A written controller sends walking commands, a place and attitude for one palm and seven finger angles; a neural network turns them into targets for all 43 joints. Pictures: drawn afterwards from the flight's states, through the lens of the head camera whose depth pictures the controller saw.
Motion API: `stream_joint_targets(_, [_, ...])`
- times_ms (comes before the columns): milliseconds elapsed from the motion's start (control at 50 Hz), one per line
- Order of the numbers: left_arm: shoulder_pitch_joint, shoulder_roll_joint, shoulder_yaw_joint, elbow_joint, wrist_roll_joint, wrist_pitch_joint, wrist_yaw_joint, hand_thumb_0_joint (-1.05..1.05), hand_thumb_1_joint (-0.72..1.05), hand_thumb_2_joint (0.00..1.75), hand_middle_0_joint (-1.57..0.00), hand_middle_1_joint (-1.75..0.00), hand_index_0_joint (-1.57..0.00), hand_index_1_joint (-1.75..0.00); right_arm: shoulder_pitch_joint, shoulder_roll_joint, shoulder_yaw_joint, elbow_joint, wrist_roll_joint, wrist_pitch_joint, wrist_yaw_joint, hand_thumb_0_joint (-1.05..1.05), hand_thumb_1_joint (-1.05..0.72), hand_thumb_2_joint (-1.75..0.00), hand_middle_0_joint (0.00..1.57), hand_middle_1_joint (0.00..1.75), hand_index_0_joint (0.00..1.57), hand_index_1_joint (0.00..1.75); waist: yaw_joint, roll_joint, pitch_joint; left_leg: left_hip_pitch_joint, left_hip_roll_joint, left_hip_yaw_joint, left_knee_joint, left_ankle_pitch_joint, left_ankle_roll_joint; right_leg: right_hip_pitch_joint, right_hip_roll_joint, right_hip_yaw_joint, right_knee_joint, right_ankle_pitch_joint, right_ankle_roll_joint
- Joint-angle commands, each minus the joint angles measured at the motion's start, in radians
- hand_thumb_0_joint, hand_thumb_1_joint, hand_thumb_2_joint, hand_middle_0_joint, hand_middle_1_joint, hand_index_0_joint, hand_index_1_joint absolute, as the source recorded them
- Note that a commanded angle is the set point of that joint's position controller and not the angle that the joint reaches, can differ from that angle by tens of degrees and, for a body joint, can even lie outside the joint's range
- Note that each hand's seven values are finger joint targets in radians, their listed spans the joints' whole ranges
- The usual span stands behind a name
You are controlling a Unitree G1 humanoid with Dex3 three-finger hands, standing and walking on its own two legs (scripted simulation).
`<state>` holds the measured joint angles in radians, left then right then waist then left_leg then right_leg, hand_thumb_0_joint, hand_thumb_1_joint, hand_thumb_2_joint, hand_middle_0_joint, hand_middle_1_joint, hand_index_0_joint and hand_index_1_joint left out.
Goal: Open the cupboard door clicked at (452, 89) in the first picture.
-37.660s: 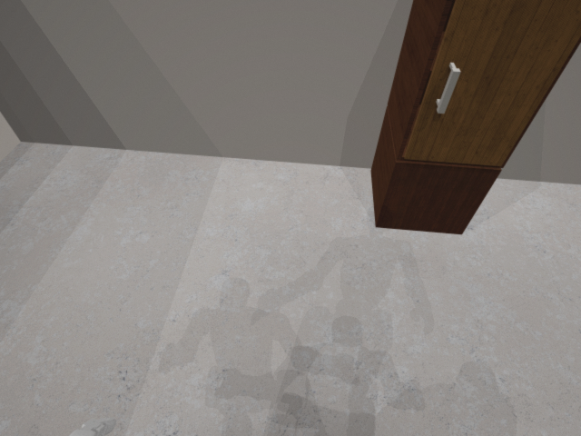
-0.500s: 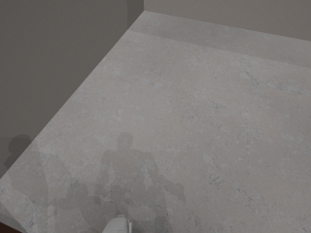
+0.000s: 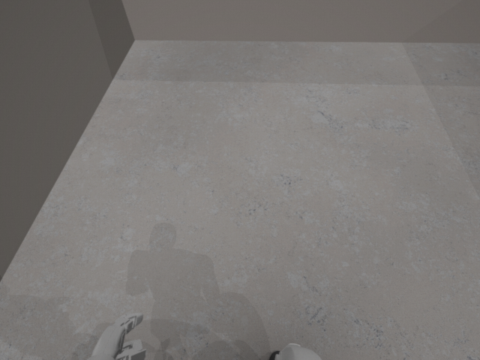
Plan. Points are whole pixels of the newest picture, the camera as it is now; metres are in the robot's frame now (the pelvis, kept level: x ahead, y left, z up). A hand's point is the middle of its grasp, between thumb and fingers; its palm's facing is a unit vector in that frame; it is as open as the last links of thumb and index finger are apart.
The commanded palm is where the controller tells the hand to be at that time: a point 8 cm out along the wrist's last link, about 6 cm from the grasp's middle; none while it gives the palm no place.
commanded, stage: walk to a spot facing it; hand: left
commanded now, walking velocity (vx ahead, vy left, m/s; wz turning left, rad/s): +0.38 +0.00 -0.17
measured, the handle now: out of the picture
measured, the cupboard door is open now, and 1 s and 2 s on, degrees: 50 50 50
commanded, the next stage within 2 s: turn to face it in 0.36 s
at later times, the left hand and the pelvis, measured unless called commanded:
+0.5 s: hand (160, 325) +0.21 +0.18 -0.18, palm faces +0.01 -0.99 -0.15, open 7.3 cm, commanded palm none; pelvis +0.25 +0.00 +0.00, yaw -5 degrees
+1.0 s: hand (179, 221) +0.43 +0.16 -0.14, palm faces +0.25 -0.94 -0.23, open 7.3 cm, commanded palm none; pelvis +0.39 -0.04 +0.02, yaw +14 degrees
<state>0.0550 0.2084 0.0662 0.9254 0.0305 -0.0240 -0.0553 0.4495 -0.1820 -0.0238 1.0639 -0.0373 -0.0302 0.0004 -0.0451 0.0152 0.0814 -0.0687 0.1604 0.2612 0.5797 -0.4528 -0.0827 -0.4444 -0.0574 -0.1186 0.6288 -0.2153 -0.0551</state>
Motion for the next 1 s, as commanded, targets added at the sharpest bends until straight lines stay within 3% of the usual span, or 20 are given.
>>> stream_joint_targets(0, [0.433, 0.275, 0.069, 0.085, -0.023, -0.023, 0.049, 0.0, 0.9, 0.9, -0.2, -0.3, -0.2, -0.3, -0.157, -0.119, -0.038, -0.134, 0.03, -0.028, 0.0, 0.0, -0.9, -0.9, 0.2, 0.3, 0.2, 0.3, 0.204, -0.317, -0.229, -0.667, -0.063, -0.196, 0.772, -0.111, 0.055, 0.672, -0.372, 0.688, -0.365, -0.083, -0.202])
stream_joint_targets(40, [0.269, 0.159, 0.033, 0.046, -0.021, -0.021, 0.062, 0.0, 0.9, 0.9, -0.2, -0.3, -0.2, -0.3, -0.198, -0.098, -0.04, -0.11, 0.021, -0.026, -0.006, 0.0, -0.9, -0.9, 0.2, 0.3, 0.2, 0.3, 0.112, -0.139, -0.094, -0.629, 0.017, -0.254, 0.71, 0.067, 0.051, 0.44, -0.302, 0.452, -0.363, 0.03, -0.167])
stream_joint_targets(100, [0.199, 0.088, 0.01, 0.048, -0.012, -0.044, 0.059, 0.0, 0.9, 0.9, -0.2, -0.3, -0.2, -0.3, -0.105, -0.047, -0.031, -0.053, 0.01, 0.006, 0.0, 0.0, -0.9, -0.9, 0.2, 0.3, 0.2, 0.3, 0.024, -0.133, -0.063, -0.461, 0.01, -0.212, 0.51, 0.129, 0.034, 0.25, -0.205, 0.242, -0.409, 0.136, -0.126])
stream_joint_targets(300, [0.312, 0.103, 0.005, 0.14, -0.013, -0.066, 0.058, 0.0, 0.9, 0.9, -0.2, -0.3, -0.2, -0.3, -0.335, -0.042, -0.03, -0.128, 0.018, -0.018, 0.027, 0.0, -0.9, -0.9, 0.2, 0.3, 0.2, 0.3, 0.063, -0.118, 0.003, -0.475, -0.058, -0.155, 0.097, 0.239, 0.063, 0.428, -0.197, 0.187, -0.378, 0.354, -0.116])
stream_joint_targets(320, [0.321, 0.104, 0.004, 0.15, -0.011, -0.066, 0.061, 0.0, 0.9, 0.9, -0.2, -0.3, -0.2, -0.3, -0.334, -0.046, -0.032, -0.125, 0.017, -0.021, 0.025, 0.0, -0.9, -0.9, 0.2, 0.3, 0.2, 0.3, 0.055, -0.096, -0.003, -0.429, -0.074, -0.145, 0.058, 0.236, 0.069, 0.435, -0.195, 0.188, -0.344, 0.414, -0.109])
stream_joint_targets(360, [0.288, 0.113, 0.007, 0.147, -0.017, -0.065, 0.063, 0.0, 0.9, 0.9, -0.2, -0.3, -0.2, -0.3, -0.179, -0.075, -0.039, -0.069, 0.011, -0.03, 0.011, 0.0, -0.9, -0.9, 0.2, 0.3, 0.2, 0.3, -0.031, -0.074, -0.054, -0.188, -0.131, -0.106, -0.046, 0.295, 0.093, 0.372, -0.149, 0.116, -0.155, 0.586, -0.072])
stream_joint_targets(380, [0.287, 0.095, 0.004, 0.136, -0.021, -0.061, 0.062, 0.0, 0.9, 0.9, -0.2, -0.3, -0.2, -0.3, -0.038, -0.126, -0.051, -0.027, 0.004, -0.035, 0.001, 0.0, -0.9, -0.9, 0.2, 0.3, 0.2, 0.3, -0.085, -0.003, -0.13, 0.054, -0.08, -0.177, -0.08, 0.357, 0.126, 0.233, -0.103, 0.093, 0.048, 0.504, -0.036])
stream_joint_targets(400, [0.347, 0.048, -0.001, 0.119, -0.03, -0.058, 0.056, 0.0, 0.9, 0.9, -0.2, -0.3, -0.2, -0.3, 0.088, -0.234, -0.075, -0.004, -0.015, -0.04, -0.01, 0.0, -0.9, -0.9, 0.2, 0.3, 0.2, 0.3, -0.103, 0.212, -0.255, 0.287, 0.191, -0.525, -0.122, 0.408, 0.24, -0.008, 0.03, 0.011, 0.361, 0.105, 0.015])
stream_joint_targets(420, [0.29, 0.04, -0.013, 0.08, -0.027, -0.065, 0.053, 0.0, 0.9, 0.9, -0.2, -0.3, -0.2, -0.3, 0.141, -0.269, -0.075, -0.003, -0.003, -0.024, -0.017, 0.0, -0.9, -0.9, 0.2, 0.3, 0.2, 0.3, -0.107, 0.231, -0.263, 0.277, 0.328, -0.701, -0.225, 0.493, 0.322, -0.108, 0.081, 0.069, 0.615, -0.339, 0.011])
stream_joint_targets(440, [0.237, 0.038, -0.008, 0.076, -0.018, -0.06, 0.061, 0.0, 0.9, 0.9, -0.2, -0.3, -0.2, -0.3, 0.066, -0.239, -0.068, -0.01, 0.002, -0.023, -0.02, 0.0, -0.9, -0.9, 0.2, 0.3, 0.2, 0.3, -0.079, 0.143, -0.183, 0.113, 0.322, -0.645, -0.264, 0.425, 0.312, -0.149, 0.042, 0.117, 0.712, -0.331, 0.008])
stream_joint_targets(480, [0.207, 0.025, -0.004, 0.081, -0.009, -0.041, 0.053, 0.0, 0.9, 0.9, -0.2, -0.3, -0.2, -0.3, -0.09, -0.145, -0.042, -0.058, 0.007, -0.028, -0.026, 0.0, -0.9, -0.9, 0.2, 0.3, 0.2, 0.3, -0.004, 0.146, -0.031, -0.141, 0.249, -0.576, -0.346, 0.322, 0.286, -0.156, -0.038, 0.14, 0.696, -0.21, 0.041])
stream_joint_targets(520, [0.261, -0.014, -0.015, 0.106, -0.004, -0.017, 0.047, 0.0, 0.9, 0.9, -0.2, -0.3, -0.2, -0.3, -0.158, -0.106, -0.03, -0.065, 0.011, -0.038, -0.029, 0.0, -0.9, -0.9, 0.2, 0.3, 0.2, 0.3, 0.053, 0.087, -0.038, -0.229, 0.157, -0.409, -0.337, 0.44, 0.239, -0.044, -0.063, 0.115, 0.504, -0.159, 0.068])
stream_joint_targets(560, [0.281, -0.037, -0.022, 0.108, -0.006, -0.005, 0.051, 0.0, 0.9, 0.9, -0.2, -0.3, -0.2, -0.3, -0.182, -0.114, -0.027, -0.066, 0.012, -0.034, -0.028, 0.0, -0.9, -0.9, 0.2, 0.3, 0.2, 0.3, 0.07, 0.105, -0.099, -0.28, 0.099, -0.32, -0.301, 0.529, 0.236, 0.098, -0.043, 0.077, 0.287, -0.16, 0.082])
stream_joint_targets(680, [0.263, 0.03, 0.004, 0.072, -0.009, 0.008, 0.061, 0.0, 0.9, 0.9, -0.2, -0.3, -0.2, -0.3, -0.231, -0.157, -0.054, -0.092, 0.016, 0.021, -0.017, 0.0, -0.9, -0.9, 0.2, 0.3, 0.2, 0.3, 0.092, 0.094, -0.078, -0.393, 0.024, -0.382, -0.2, 0.253, 0.186, 0.287, 0.019, 0.008, -0.042, 0.002, 0.107])
stream_joint_targets(700, [0.28, 0.072, 0.015, 0.064, -0.008, 0.002, 0.066, 0.0, 0.9, 0.9, -0.2, -0.3, -0.2, -0.3, -0.239, -0.141, -0.053, -0.104, 0.019, 0.026, -0.013, 0.0, -0.9, -0.9, 0.2, 0.3, 0.2, 0.3, 0.104, 0.029, -0.09, -0.438, -0.025, -0.351, -0.133, 0.178, 0.148, 0.355, -0.031, 0.069, -0.141, -0.008, 0.098])
stream_joint_targets(740, [0.313, 0.218, 0.042, 0.046, 0.001, -0.001, 0.078, 0.0, 0.9, 0.9, -0.2, -0.3, -0.2, -0.3, -0.224, -0.072, -0.05, -0.137, 0.021, 0.037, 0.0, 0.0, -0.9, -0.9, 0.2, 0.3, 0.2, 0.3, 0.124, -0.31, -0.13, -0.541, -0.187, -0.173, 0.26, -0.122, 0.054, 0.408, -0.407, 0.41, -0.352, 0.029, -0.057])
stream_joint_targets(760, [0.297, 0.207, 0.04, 0.035, -0.005, -0.006, 0.083, 0.0, 0.9, 0.9, -0.2, -0.3, -0.2, -0.3, -0.251, -0.094, -0.058, -0.136, 0.018, 0.045, -0.003, 0.0, -0.9, -0.9, 0.2, 0.3, 0.2, 0.3, 0.129, -0.354, -0.134, -0.548, -0.138, -0.234, 0.475, -0.17, 0.053, 0.36, -0.449, 0.446, -0.369, 0.111, -0.112])
stream_joint_targets(800, [0.206, 0.149, 0.023, 0.013, -0.006, -0.002, 0.091, 0.0, 0.9, 0.9, -0.2, -0.3, -0.2, -0.3, -0.248, -0.088, -0.058, -0.118, 0.022, 0.053, 0.001, 0.0, -0.9, -0.9, 0.2, 0.3, 0.2, 0.3, 0.077, -0.22, -0.112, -0.559, -0.095, -0.255, 0.606, -0.073, 0.042, 0.352, -0.369, 0.258, -0.303, 0.264, -0.098])
stream_joint_targets(860, [0.189, 0.126, 0.018, 0.0, -0.002, -0.005, 0.092, 0.0, 0.9, 0.9, -0.2, -0.3, -0.2, -0.3, -0.255, -0.05, -0.043, -0.123, 0.024, 0.062, 0.014, 0.0, -0.9, -0.9, 0.2, 0.3, 0.2, 0.3, 0.06, -0.204, -0.106, -0.514, -0.097, -0.196, 0.451, -0.027, 0.026, 0.383, -0.301, 0.048, -0.236, 0.534, -0.046])
stream_joint_targets(980, [0.212, 0.178, 0.036, -0.009, 0.001, -0.001, 0.088, 0.0, 0.9, 0.9, -0.2, -0.3, -0.2, -0.3, -0.324, -0.06, -0.037, -0.176, 0.024, 0.058, 0.026, 0.0, -0.9, -0.9, 0.2, 0.3, 0.2, 0.3, 0.075, -0.217, -0.108, -0.391, -0.144, -0.098, 0.126, 0.057, 0.043, 0.431, -0.301, -0.05, -0.13, 0.693, -0.019])
